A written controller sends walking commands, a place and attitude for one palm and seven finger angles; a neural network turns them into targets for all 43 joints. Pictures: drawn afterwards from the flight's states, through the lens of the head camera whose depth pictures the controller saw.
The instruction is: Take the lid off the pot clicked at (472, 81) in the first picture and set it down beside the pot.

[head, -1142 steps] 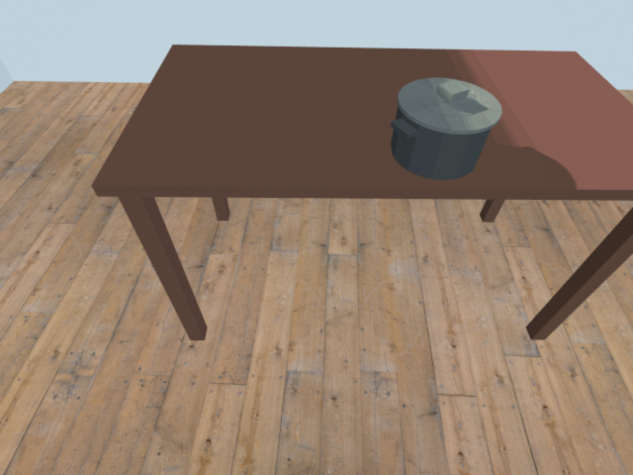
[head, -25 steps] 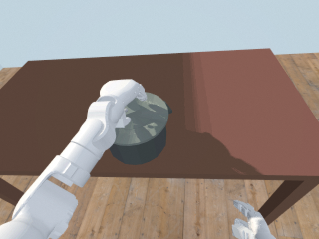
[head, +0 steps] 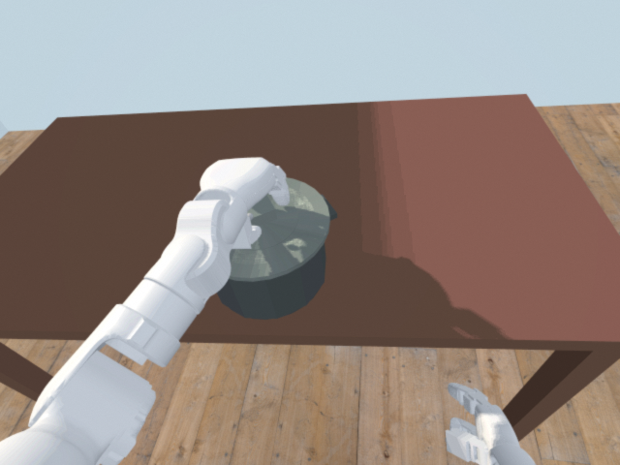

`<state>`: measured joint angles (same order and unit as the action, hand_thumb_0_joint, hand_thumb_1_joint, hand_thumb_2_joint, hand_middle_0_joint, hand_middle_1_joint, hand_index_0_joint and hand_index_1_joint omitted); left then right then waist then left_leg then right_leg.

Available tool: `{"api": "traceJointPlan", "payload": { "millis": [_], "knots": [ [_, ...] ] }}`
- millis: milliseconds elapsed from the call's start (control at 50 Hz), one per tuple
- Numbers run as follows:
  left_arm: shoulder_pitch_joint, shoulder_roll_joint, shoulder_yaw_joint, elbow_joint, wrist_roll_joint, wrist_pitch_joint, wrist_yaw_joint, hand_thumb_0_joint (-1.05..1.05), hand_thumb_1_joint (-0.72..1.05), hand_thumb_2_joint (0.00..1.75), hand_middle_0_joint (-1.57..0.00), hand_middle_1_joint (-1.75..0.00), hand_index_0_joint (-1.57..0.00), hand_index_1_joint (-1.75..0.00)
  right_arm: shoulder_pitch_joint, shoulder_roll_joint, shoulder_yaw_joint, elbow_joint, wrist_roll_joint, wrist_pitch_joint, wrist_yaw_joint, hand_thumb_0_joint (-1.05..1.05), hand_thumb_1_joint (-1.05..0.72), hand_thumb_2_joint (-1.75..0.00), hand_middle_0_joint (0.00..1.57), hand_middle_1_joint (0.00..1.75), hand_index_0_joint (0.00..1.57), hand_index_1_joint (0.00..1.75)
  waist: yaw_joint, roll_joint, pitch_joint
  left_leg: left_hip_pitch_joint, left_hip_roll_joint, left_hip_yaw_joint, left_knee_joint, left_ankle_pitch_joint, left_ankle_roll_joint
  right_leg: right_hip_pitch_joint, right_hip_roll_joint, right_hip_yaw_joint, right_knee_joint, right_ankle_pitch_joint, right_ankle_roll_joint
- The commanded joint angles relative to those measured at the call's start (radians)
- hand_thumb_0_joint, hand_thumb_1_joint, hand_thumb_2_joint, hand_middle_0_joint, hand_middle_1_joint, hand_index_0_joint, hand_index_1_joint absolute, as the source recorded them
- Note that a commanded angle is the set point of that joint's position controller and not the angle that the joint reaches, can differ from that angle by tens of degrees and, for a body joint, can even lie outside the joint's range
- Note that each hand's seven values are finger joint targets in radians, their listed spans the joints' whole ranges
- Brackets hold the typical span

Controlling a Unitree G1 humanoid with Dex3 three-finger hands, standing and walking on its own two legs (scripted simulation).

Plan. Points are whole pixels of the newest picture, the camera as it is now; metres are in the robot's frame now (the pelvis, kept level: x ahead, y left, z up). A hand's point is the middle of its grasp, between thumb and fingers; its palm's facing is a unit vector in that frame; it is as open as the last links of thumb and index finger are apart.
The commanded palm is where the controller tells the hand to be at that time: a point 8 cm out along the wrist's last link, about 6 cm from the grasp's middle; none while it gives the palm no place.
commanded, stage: close the fingers and squeeze the knob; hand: left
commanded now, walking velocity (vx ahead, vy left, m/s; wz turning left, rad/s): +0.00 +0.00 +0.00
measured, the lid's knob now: (257, 210) +0.43 +0.09 +0.11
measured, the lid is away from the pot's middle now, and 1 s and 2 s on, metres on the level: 0.01 0.00 0.02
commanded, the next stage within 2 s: lift the lid straight up in 0.64 s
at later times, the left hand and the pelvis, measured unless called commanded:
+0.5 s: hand (251, 216) +0.40 +0.09 +0.13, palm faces -0.22 -0.07 -0.97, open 6.8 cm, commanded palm +0.38 +0.11 +0.19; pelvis +0.00 +0.00 +0.00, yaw +0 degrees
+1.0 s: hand (247, 214) +0.40 +0.10 +0.13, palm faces -0.22 -0.06 -0.97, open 6.5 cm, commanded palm +0.38 +0.11 +0.21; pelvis +0.00 +0.00 +0.00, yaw +0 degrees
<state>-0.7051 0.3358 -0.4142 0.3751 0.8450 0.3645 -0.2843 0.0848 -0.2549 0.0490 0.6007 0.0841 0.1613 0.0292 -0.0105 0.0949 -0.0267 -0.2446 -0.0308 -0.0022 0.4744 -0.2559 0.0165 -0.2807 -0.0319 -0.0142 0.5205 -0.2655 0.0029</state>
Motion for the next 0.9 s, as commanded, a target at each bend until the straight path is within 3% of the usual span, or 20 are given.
{"api": "traceJointPlan", "payload": {
  "millis": [0, 40, 60, 100, 140, 200, 240, 320, 380, 420, 480, 500, 600, 640, 680, 760, 800, 840, 860, 880],
  "knots": [
    [-0.458, 0.148, 0.125, -0.135, 0.028, 0.005, 0.040, 0.00, 0.09, 1.18, -0.77, -0.69, -0.77, -0.69, -0.142, -0.086, -0.030, -0.154, 0.005, -0.045, -0.010, 0.00, -0.90, -0.90, 0.20, 0.30, 0.20, 0.30, -0.008, -0.140, -0.327, 0.077, 0.000, 0.008, -0.045, 0.226, 0.037, 0.154, 0.022, -0.018, -0.039, 0.324, -0.038],
    [-0.411, 0.169, 0.159, -0.123, 0.018, -0.002, 0.037, 0.00, 0.08, 1.22, -0.80, -0.62, -0.80, -0.63, -0.144, -0.091, -0.033, -0.163, 0.004, -0.046, -0.008, 0.00, -0.90, -0.90, 0.20, 0.30, 0.20, 0.30, 0.001, -0.161, -0.319, 0.059, 0.001, 0.007, -0.044, 0.215, 0.037, 0.162, 0.019, -0.015, -0.043, 0.312, -0.040],
    [-0.443, 0.131, 0.114, -0.135, 0.021, -0.002, 0.034, 0.00, 0.08, 1.24, -0.81, -0.61, -0.81, -0.61, -0.151, -0.087, -0.028, -0.162, 0.005, -0.042, -0.008, 0.00, -0.90, -0.90, 0.20, 0.30, 0.20, 0.30, -0.006, -0.155, -0.322, 0.064, 0.000, 0.010, -0.052, 0.214, 0.036, 0.161, 0.021, -0.017, -0.041, 0.312, -0.037],
    [-0.443, 0.132, 0.117, -0.130, 0.019, 0.002, 0.034, 0.00, 0.10, 1.25, -0.83, -0.60, -0.83, -0.60, -0.146, -0.085, -0.032, -0.161, 0.006, -0.044, -0.008, 0.00, -0.90, -0.90, 0.20, 0.30, 0.20, 0.30, -0.005, -0.157, -0.313, 0.067, -0.001, 0.008, -0.048, 0.212, 0.039, 0.157, 0.021, -0.018, -0.044, 0.312, -0.037],
    [-0.482, 0.196, 0.168, -0.169, 0.021, -0.005, 0.038, 0.00, 0.12, 1.26, -0.84, -0.61, -0.85, -0.61, -0.150, -0.092, -0.036, -0.165, 0.002, -0.046, -0.011, 0.00, -0.90, -0.90, 0.20, 0.30, 0.20, 0.30, -0.003, -0.162, -0.338, 0.064, -0.001, 0.003, -0.044, 0.218, 0.042, 0.181, 0.016, -0.007, -0.045, 0.324, -0.039],
    [-0.476, 0.133, 0.112, -0.132, 0.027, 0.002, 0.036, 0.00, 0.15, 1.27, -0.86, -0.62, -0.87, -0.63, -0.141, -0.085, -0.032, -0.156, 0.006, -0.046, -0.011, 0.00, -0.90, -0.90, 0.20, 0.30, 0.20, 0.30, -0.009, -0.151, -0.320, 0.072, -0.001, 0.007, -0.050, 0.213, 0.038, 0.156, 0.022, -0.018, -0.042, 0.314, -0.037],
    [-0.452, 0.177, 0.161, -0.157, 0.017, -0.005, 0.036, 0.00, 0.18, 1.28, -0.88, -0.63, -0.89, -0.64, -0.146, -0.092, -0.037, -0.166, 0.003, -0.050, -0.009, 0.00, -0.90, -0.90, 0.20, 0.30, 0.20, 0.30, 0.001, -0.161, -0.345, 0.071, 0.000, 0.003, -0.044, 0.229, 0.042, 0.184, 0.018, -0.009, -0.043, 0.333, -0.040],
    [-0.473, 0.140, 0.118, -0.131, 0.021, 0.005, 0.033, 0.00, 0.22, 1.28, -0.90, -0.65, -0.93, -0.66, -0.140, -0.089, -0.033, -0.155, 0.007, -0.046, -0.011, 0.00, -0.90, -0.90, 0.20, 0.30, 0.20, 0.30, -0.009, -0.157, -0.314, 0.064, -0.003, 0.010, -0.053, 0.200, 0.040, 0.164, 0.020, -0.013, -0.052, 0.316, -0.034],
    [-0.458, 0.205, 0.177, -0.136, 0.024, -0.002, 0.037, 0.00, 0.25, 1.29, -0.91, -0.65, -0.97, -0.68, -0.143, -0.091, -0.033, -0.161, 0.003, -0.055, -0.017, 0.00, -0.90, -0.90, 0.20, 0.30, 0.20, 0.30, 0.005, -0.165, -0.332, 0.054, -0.007, 0.011, -0.050, 0.199, 0.044, 0.195, 0.016, -0.001, -0.049, 0.323, -0.033],
    [-0.457, 0.154, 0.130, -0.118, 0.021, 0.001, 0.032, 0.00, 0.28, 1.29, -0.92, -0.66, -0.99, -0.69, -0.143, -0.088, -0.029, -0.156, 0.006, -0.053, -0.017, 0.00, -0.90, -0.90, 0.20, 0.30, 0.20, 0.30, -0.005, -0.157, -0.307, 0.056, -0.006, 0.010, -0.055, 0.196, 0.041, 0.166, 0.017, -0.010, -0.052, 0.316, -0.033],
    [-0.451, 0.216, 0.182, -0.139, 0.025, -0.006, 0.034, 0.00, 0.31, 1.30, -0.93, -0.67, -1.04, -0.71, -0.144, -0.092, -0.035, -0.161, 0.004, -0.057, -0.018, 0.00, -0.90, -0.90, 0.20, 0.30, 0.20, 0.30, 0.005, -0.156, -0.332, 0.059, -0.005, 0.013, -0.047, 0.197, 0.044, 0.191, 0.015, 0.002, -0.052, 0.321, -0.032],
    [-0.442, 0.214, 0.183, -0.162, 0.025, -0.009, 0.034, 0.00, 0.32, 1.30, -0.94, -0.67, -1.05, -0.72, -0.144, -0.090, -0.033, -0.165, 0.003, -0.060, -0.017, 0.00, -0.90, -0.90, 0.20, 0.30, 0.20, 0.30, 0.009, -0.145, -0.357, 0.069, -0.007, 0.014, -0.047, 0.223, 0.043, 0.207, 0.014, 0.002, -0.044, 0.347, -0.033],
    [-0.461, 0.157, 0.131, -0.136, 0.019, -0.001, 0.029, 0.00, 0.37, 1.30, -0.96, -0.68, -1.11, -0.75, -0.142, -0.090, -0.035, -0.159, 0.008, -0.052, -0.014, 0.00, -0.90, -0.90, 0.20, 0.30, 0.20, 0.30, -0.008, -0.156, -0.308, 0.062, -0.003, 0.012, -0.052, 0.192, 0.041, 0.160, 0.019, -0.008, -0.055, 0.307, -0.032],
    [-0.464, 0.202, 0.172, -0.166, 0.019, -0.009, 0.033, 0.00, 0.39, 1.30, -0.96, -0.69, -1.13, -0.75, -0.142, -0.099, -0.039, -0.164, 0.004, -0.054, -0.014, 0.00, -0.90, -0.90, 0.20, 0.30, 0.20, 0.30, -0.004, -0.154, -0.338, 0.069, -0.002, 0.007, -0.044, 0.214, 0.043, 0.179, 0.016, -0.004, -0.050, 0.327, -0.037],
    [-0.448, 0.144, 0.122, -0.117, 0.028, -0.001, 0.031, 0.00, 0.40, 1.30, -0.97, -0.69, -1.14, -0.76, -0.142, -0.089, -0.034, -0.158, 0.008, -0.051, -0.015, 0.00, -0.90, -0.90, 0.20, 0.30, 0.20, 0.30, -0.008, -0.148, -0.316, 0.072, -0.003, 0.009, -0.046, 0.207, 0.041, 0.152, 0.022, -0.014, -0.047, 0.314, -0.037],
    [-0.499, 0.186, 0.151, -0.200, 0.025, -0.007, 0.032, 0.00, 0.41, 1.30, -0.97, -0.69, -1.15, -0.76, -0.148, -0.088, -0.038, -0.166, 0.003, -0.055, -0.013, 0.00, -0.90, -0.90, 0.20, 0.30, 0.20, 0.30, -0.002, -0.141, -0.383, 0.094, -0.004, 0.008, -0.044, 0.233, 0.046, 0.199, 0.020, -0.003, -0.045, 0.344, -0.035],
    [-0.509, 0.218, 0.176, -0.207, 0.026, -0.005, 0.035, 0.00, 0.41, 1.30, -0.97, -0.69, -1.16, -0.77, -0.148, -0.089, -0.037, -0.161, 0.003, -0.060, -0.016, 0.00, -0.90, -0.90, 0.20, 0.30, 0.20, 0.30, 0.002, -0.144, -0.379, 0.094, -0.004, 0.003, -0.045, 0.242, 0.045, 0.204, 0.019, -0.004, -0.040, 0.361, -0.036],
    [-0.532, 0.222, 0.179, -0.244, 0.015, -0.010, 0.032, 0.00, 0.41, 1.30, -0.97, -0.69, -1.16, -0.77, -0.154, -0.088, -0.038, -0.167, 0.002, -0.066, -0.013, 0.00, -0.90, -0.90, 0.20, 0.30, 0.20, 0.30, -0.003, -0.131, -0.383, 0.098, -0.004, -0.004, -0.040, 0.261, 0.046, 0.206, 0.016, -0.004, -0.040, 0.376, -0.041],
    [-0.556, 0.189, 0.143, -0.254, 0.016, -0.009, 0.031, 0.00, 0.41, 1.30, -0.97, -0.69, -1.16, -0.77, -0.157, -0.082, -0.035, -0.164, 0.002, -0.069, -0.013, 0.00, -0.90, -0.90, 0.20, 0.30, 0.20, 0.30, -0.005, -0.115, -0.386, 0.112, -0.005, -0.002, -0.044, 0.261, 0.046, 0.202, 0.020, -0.006, -0.040, 0.375, -0.038],
    [-0.544, 0.206, 0.163, -0.237, 0.017, -0.003, 0.031, 0.00, 0.41, 1.30, -0.97, -0.69, -1.16, -0.77, -0.154, -0.083, -0.038, -0.157, 0.004, -0.070, -0.013, 0.00, -0.90, -0.90, 0.20, 0.30, 0.20, 0.30, -0.002, -0.123, -0.366, 0.109, -0.003, -0.004, -0.041, 0.265, 0.046, 0.194, 0.021, -0.008, -0.041, 0.381, -0.039]
  ]
}}
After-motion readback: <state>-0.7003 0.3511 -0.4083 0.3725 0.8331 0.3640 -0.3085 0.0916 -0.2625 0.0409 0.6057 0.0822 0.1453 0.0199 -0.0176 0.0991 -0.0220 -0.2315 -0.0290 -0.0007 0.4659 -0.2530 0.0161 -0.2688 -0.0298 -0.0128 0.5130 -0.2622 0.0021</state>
